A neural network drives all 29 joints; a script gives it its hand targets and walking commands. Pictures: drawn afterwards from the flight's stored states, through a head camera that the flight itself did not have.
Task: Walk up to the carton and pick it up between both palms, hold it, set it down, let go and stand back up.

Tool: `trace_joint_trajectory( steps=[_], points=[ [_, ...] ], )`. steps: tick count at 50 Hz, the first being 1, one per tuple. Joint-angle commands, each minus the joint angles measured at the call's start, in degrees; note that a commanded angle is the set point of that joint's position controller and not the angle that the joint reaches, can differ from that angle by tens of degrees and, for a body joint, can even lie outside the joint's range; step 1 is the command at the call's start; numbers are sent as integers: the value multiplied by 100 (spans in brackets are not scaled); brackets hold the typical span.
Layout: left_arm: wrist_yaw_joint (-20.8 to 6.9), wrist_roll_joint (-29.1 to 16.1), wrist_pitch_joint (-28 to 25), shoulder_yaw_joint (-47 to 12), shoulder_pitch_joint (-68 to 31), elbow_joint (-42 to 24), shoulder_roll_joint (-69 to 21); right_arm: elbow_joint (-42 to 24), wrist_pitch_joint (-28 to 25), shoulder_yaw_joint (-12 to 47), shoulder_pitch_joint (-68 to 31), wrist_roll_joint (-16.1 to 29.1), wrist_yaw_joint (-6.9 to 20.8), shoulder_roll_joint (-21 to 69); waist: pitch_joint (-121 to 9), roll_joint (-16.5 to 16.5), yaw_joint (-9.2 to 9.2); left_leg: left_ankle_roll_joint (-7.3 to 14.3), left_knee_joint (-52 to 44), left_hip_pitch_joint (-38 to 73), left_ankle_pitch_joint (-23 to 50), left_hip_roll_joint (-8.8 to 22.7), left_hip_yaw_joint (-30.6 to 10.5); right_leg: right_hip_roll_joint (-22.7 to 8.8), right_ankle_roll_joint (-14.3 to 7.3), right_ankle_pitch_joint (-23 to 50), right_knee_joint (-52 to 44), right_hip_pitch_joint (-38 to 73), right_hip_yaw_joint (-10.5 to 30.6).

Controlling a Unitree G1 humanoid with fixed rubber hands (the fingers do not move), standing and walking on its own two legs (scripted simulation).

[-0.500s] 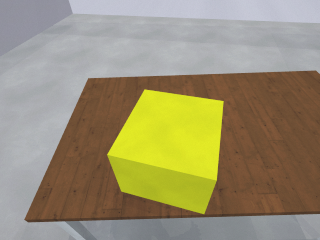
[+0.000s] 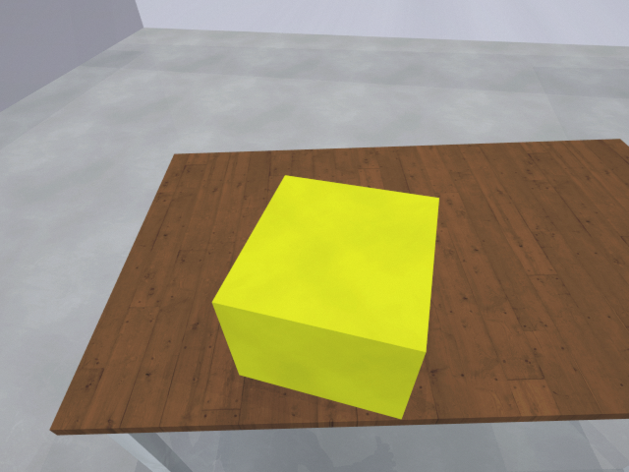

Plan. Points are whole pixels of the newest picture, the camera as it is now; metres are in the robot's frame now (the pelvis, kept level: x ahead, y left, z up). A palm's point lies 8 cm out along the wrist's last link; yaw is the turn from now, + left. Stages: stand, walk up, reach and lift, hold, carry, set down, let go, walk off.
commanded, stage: stand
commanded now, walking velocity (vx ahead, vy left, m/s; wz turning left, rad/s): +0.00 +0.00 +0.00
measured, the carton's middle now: (338, 287) +0.44 +0.00 -0.03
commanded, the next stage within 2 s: none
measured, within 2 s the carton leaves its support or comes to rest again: neither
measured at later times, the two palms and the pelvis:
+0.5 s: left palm out of the picture +0.09 +0.28 -0.11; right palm out of the picture +0.10 -0.30 -0.10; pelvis +0.00 +0.00 +0.00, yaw +0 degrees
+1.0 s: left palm out of the picture +0.09 +0.28 -0.11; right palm out of the picture +0.10 -0.30 -0.10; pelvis +0.00 +0.00 +0.00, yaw +0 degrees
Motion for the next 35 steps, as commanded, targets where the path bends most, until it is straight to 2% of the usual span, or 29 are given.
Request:
trace_joint_trajectory(
  steps=[1, 2, 3, 4, 6, 7, 8, 9, 10, 12, 14, 15, 18, 19, 20, 21, 23, 24, 26, 27, 29, 30, 31, 35],
  points=[
    [-7, 301, -116, 422, -315, -260, 1462, 135, -147, -133, -347, -222, -102, -1075, 120, 53, -97, 218, -805, 130, 1047, 536, -578, -548, -256, 847, -544, -401, 397],
    [-11, 299, -121, 412, -259, -226, 1436, 165, -146, -161, -337, -222, -115, -1173, 138, 115, -40, 227, -773, 119, 1048, 549, -545, -546, -242, 850, -587, -366, 409],
    [-9, 295, -124, 402, -285, -258, 1400, 161, -149, -141, -328, -215, -116, -1150, 191, 89, -75, 217, -822, 80, 996, 541, -570, -547, -234, 895, -578, -380, 415],
    [-13, 296, -136, 410, -278, -244, 1437, 152, -144, -124, -304, -214, -108, -1103, 138, -29, -70, 209, -828, 89, 996, 544, -590, -531, -223, 844, -530, -331, 378],
    [2, 297, -118, 421, -298, -213, 1435, 141, -150, -139, -376, -221, -103, -1115, 79, 114, -74, 212, -769, 168, 1042, 540, -532, -554, -238, 810, -567, -364, 420],
    [8, 319, -110, 419, -333, -207, 1467, 177, -149, -140, -393, -217, -105, -1105, 71, 5, -72, 215, -745, 157, 1082, 532, -541, -546, -265, 903, -557, -333, 423],
    [-3, 297, -96, 426, -359, -245, 1450, 186, -129, -148, -399, -225, -123, -1132, 112, 93, -32, 219, -778, 67, 1063, 524, -544, -546, -256, 898, -569, -303, 426],
    [-10, 302, -99, 417, -363, -210, 1457, 171, -148, -138, -403, -220, -108, -1121, 184, 28, -70, 213, -789, 117, 1016, 548, -547, -569, -259, 907, -562, -411, 431],
    [-16, 276, -100, 421, -297, -214, 1428, 153, -164, -145, -365, -244, -116, -1128, 139, 22, -35, 227, -756, 63, 1019, 533, -547, -568, -263, 875, -592, -332, 423],
    [3, 319, -99, 419, -355, -209, 1450, 164, -172, -133, -347, -216, -112, -1063, 84, 94, -106, 206, -767, 124, 1038, 520, -541, -560, -263, 987, -567, -318, 396],
    [5, 296, -109, 412, -374, -182, 1474, 191, -150, -120, -356, -216, -108, -1072, 17, 89, -98, 210, -754, 191, 1263, 535, -536, -571, -235, 1071, -542, -277, 397],
    [19, 280, -111, 407, -364, -198, 1442, 198, -147, -121, -344, -208, -120, -1098, 106, -20, -93, 211, -743, 178, 1285, 543, -540, -562, -231, 1103, -587, -333, 399],
    [7, 280, -95, 406, -378, -169, 1419, 177, -138, -138, -372, -227, -133, -1116, 90, -2, -63, 221, -729, 167, 1199, 543, -516, -564, -236, 1040, -566, -320, 399],
    [9, 284, -92, 395, -408, -162, 1413, 181, -139, -126, -387, -209, -119, -1094, 92, 122, -102, 212, -776, 162, 1195, 550, -547, -562, -257, 1005, -542, -339, 417],
    [16, 275, -95, 403, -348, -168, 1401, 171, -149, -130, -380, -235, -125, -1122, 136, 55, -55, 210, -794, 88, 1080, 547, -550, -555, -241, 952, -575, -320, 419],
    [6, 293, -88, 407, -400, -155, 1464, 186, -150, -117, -360, -213, -122, -1059, 116, -87, -90, 198, -788, 115, 1096, 534, -560, -552, -250, 986, -523, -324, 375],
    [16, 295, -84, 400, -420, -147, 1444, 196, -148, -139, -377, -237, -118, -1120, 158, 58, -68, 218, -750, 111, 1085, 530, -544, -573, -263, 944, -583, -342, 426],
    [15, 285, -80, 409, -430, -149, 1459, 193, -154, -138, -347, -205, -115, -1134, 162, 76, -125, 198, -764, 127, 1102, 528, -513, -582, -255, 987, -601, -386, 425],
    [3, 283, -101, 399, -411, -164, 1440, 186, -145, -117, -353, -202, -121, -1077, 68, -18, -98, 217, -745, 160, 1127, 559, -548, -567, -274, 906, -599, -347, 421],
    [2, 269, -98, 385, -365, -122, 1422, 207, -155, -135, -305, -231, -113, -1152, 149, 113, -84, 207, -803, 119, 1063, 527, -528, -575, -261, 907, -602, -355, 422],
    [4, 288, -87, 415, -428, -128, 1474, 205, -148, -130, -354, -238, -113, -1091, 82, 14, -62, 207, -804, 96, 1086, 520, -522, -572, -266, 942, -578, -264, 408],
    [-1, 291, -87, 403, -464, -159, 1443, 194, -143, -117, -401, -213, -121, -1081, 123, 98, -89, 203, -800, 63, 1095, 526, -534, -589, -248, 1015, -560, -315, 401],
    [-8, 293, -85, 405, -416, -142, 1424, 198, -170, -117, -380, -218, -122, -1055, 74, -20, -53, 210, -793, 144, 1080, 533, -553, -571, -231, 973, -583, -292, 395],
    [2, 287, -105, 392, -497, -138, 1414, 217, -148, -117, -342, -212, -135, -1074, 17, 17, -85, 211, -797, 220, 1264, 552, -554, -558, -228, 1012, -550, -296, 411]
  ],
)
